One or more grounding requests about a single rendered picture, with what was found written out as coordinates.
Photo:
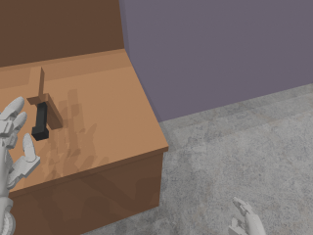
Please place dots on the robot left hand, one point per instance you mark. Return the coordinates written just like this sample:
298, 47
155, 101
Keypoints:
11, 122

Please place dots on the robot right hand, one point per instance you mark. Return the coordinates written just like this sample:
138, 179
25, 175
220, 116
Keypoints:
251, 225

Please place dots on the left robot forearm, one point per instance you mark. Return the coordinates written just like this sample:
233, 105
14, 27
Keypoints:
7, 220

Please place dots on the counter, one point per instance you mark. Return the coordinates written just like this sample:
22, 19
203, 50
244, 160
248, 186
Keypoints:
103, 159

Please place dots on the tap lever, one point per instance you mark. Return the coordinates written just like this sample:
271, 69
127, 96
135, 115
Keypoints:
40, 131

